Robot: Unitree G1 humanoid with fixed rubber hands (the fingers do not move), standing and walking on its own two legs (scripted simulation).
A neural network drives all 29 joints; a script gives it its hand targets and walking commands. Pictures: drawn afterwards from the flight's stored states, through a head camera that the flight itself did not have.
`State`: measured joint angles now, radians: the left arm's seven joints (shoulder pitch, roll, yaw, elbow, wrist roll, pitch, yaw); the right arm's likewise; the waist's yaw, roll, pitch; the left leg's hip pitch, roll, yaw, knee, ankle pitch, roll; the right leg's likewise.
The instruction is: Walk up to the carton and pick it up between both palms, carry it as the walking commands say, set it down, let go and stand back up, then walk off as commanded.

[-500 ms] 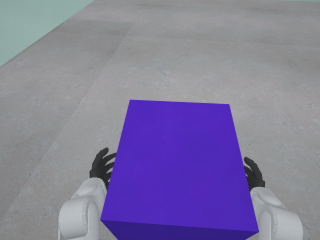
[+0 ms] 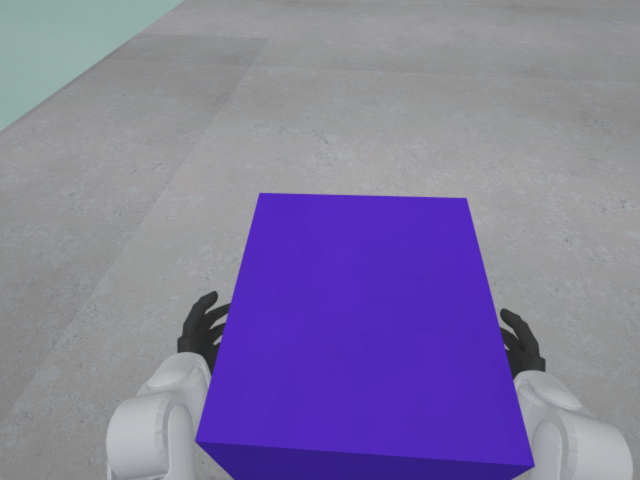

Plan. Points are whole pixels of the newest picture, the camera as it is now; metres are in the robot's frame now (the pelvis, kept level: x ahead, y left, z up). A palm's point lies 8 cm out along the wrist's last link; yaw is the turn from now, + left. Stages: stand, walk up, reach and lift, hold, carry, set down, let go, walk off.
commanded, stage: carry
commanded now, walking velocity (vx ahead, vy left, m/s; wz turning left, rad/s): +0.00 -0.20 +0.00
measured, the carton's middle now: (355, 356) +0.28 -0.01 +0.02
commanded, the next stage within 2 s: none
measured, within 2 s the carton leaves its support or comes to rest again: neither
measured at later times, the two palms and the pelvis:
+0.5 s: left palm (211, 377) +0.22 +0.15 +0.08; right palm (535, 388) +0.22 -0.20 +0.07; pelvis -0.01 -0.03 +0.00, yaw +2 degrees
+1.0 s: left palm (192, 397) +0.19 +0.16 +0.09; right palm (528, 393) +0.21 -0.19 +0.07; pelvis -0.03 -0.03 +0.00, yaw +5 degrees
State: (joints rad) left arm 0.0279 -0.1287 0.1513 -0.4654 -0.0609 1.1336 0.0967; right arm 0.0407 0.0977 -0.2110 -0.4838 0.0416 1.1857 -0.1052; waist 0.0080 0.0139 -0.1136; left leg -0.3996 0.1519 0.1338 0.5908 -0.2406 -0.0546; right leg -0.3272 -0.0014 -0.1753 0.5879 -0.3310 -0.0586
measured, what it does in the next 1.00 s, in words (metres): stands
